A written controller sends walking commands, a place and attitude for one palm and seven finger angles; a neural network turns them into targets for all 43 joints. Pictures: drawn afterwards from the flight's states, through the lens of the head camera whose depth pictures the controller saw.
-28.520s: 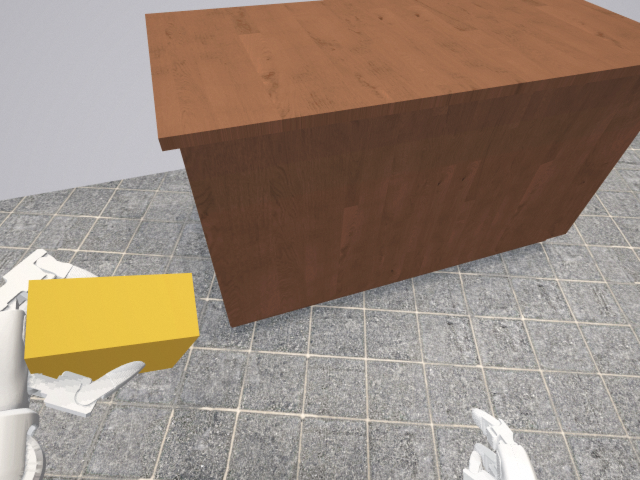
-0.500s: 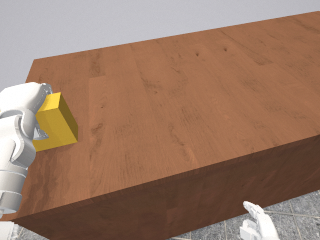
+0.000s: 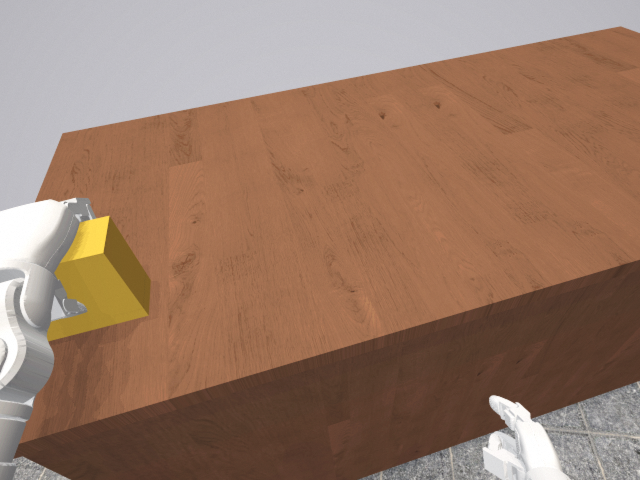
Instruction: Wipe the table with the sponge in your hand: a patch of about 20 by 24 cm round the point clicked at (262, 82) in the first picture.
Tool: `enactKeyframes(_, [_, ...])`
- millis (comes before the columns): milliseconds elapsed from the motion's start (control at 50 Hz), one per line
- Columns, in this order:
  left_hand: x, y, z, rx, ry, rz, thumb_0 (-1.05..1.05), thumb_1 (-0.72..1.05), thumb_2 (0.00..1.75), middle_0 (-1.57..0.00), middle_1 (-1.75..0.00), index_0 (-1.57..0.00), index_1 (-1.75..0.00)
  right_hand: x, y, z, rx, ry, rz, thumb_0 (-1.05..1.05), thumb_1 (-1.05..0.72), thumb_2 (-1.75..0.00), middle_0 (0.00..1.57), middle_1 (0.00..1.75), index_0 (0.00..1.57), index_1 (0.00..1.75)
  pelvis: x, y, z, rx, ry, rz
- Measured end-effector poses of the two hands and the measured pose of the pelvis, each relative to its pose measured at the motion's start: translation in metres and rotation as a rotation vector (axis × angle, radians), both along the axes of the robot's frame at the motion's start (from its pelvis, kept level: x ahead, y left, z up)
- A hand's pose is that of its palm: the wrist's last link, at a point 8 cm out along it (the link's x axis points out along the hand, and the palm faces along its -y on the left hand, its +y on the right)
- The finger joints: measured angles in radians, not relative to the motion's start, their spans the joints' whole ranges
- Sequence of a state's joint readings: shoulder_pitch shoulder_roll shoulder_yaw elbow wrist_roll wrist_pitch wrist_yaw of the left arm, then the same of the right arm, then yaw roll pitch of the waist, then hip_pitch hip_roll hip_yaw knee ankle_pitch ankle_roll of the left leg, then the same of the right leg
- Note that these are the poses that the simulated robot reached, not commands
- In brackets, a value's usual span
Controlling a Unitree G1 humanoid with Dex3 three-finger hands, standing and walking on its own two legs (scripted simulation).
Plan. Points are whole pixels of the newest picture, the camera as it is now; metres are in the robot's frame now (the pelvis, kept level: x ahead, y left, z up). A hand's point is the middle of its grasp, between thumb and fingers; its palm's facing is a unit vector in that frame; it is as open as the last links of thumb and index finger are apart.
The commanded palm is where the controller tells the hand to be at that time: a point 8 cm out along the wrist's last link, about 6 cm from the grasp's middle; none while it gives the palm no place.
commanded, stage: wipe back along the first lane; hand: left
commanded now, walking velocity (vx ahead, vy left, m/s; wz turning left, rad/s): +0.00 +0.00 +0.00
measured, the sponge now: (83, 292) +0.29 +0.33 +0.11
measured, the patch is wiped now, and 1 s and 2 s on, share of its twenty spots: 0.95 0.95 0.95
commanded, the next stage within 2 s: lift the sponge slowly off the table in 0.48 s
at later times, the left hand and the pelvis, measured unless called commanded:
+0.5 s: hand (49, 295) +0.24 +0.32 +0.16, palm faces +0.13 -0.01 -0.99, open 10.2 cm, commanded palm +0.19 +0.31 +0.19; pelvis -0.01 +0.01 +0.00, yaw -1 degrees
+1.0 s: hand (44, 311) +0.22 +0.31 +0.17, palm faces +0.12 -0.04 -0.99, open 10.2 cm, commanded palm +0.18 +0.31 +0.22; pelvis -0.01 +0.00 +0.00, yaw +0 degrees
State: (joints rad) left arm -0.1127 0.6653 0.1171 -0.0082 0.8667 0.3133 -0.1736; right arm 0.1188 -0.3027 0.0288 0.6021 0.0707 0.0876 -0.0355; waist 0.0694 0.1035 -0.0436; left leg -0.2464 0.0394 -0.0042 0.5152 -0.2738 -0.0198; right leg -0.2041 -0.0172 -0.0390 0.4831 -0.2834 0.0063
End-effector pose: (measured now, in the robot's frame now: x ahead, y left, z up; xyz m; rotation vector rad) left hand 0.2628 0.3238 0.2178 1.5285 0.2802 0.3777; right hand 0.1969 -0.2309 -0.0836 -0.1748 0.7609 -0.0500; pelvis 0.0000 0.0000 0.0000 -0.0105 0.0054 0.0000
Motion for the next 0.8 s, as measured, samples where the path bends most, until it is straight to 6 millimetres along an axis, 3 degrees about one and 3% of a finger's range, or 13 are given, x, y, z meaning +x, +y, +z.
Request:
enactKeyframes(240, [-0.036, -0.009, -0.001, -0.006, -0.058, -0.02, 0.0, -0.5, 1.04, -0.68, -1.34, -0.72, -1.33, 0.006, 0.011, 0.001, 0.009, -0.034, 0.02, 0.01, -0.91, -0.9, 0.2, 0.3, 0.2, 0.3, -0.002, 0.005, -0.002, 0.0, -0.007, -0.006])
enactKeyframes(460, [-0.042, -0.011, -0.003, -0.005, -0.065, -0.001, 0.0, -0.49, 1.04, -0.68, -1.34, -0.72, -1.34, 0.018, 0.031, 0.011, 0.036, -0.09, 0.056, 0.01, -0.91, -0.9, 0.2, 0.3, 0.2, 0.3, -0.007, 0.008, -0.002, 0.0, -0.009, -0.008])
enactKeyframes(660, [-0.062, -0.019, -0.002, -0.017, -0.085, -0.021, 0.0, -0.49, 1.04, -0.67, -1.34, -0.71, -1.34, 0.026, 0.037, 0.014, 0.037, -0.11, 0.079, 0.01, -0.91, -0.9, 0.2, 0.3, 0.21, 0.3, -0.005, 0.011, -0.003, -0.001, -0.011, -0.01])
enactKeyframes(800, [-0.061, -0.018, -0.002, -0.028, -0.079, -0.006, 0.0, -0.49, 1.04, -0.67, -1.34, -0.71, -1.34, 0.03, 0.04, 0.015, 0.02, -0.107, 0.098, 0.01, -0.91, -0.9, 0.2, 0.3, 0.2, 0.3, -0.006, 0.008, -0.002, 0.0, -0.019, -0.002])
